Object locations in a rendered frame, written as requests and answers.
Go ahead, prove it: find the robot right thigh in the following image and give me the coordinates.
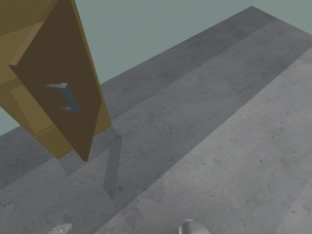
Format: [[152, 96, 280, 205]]
[[177, 220, 211, 234]]

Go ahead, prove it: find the cupboard door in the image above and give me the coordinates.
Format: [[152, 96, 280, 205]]
[[8, 0, 102, 162]]

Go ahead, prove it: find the handle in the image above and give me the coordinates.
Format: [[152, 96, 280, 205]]
[[45, 83, 80, 114]]

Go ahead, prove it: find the robot left hand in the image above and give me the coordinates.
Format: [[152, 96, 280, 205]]
[[48, 223, 72, 234]]

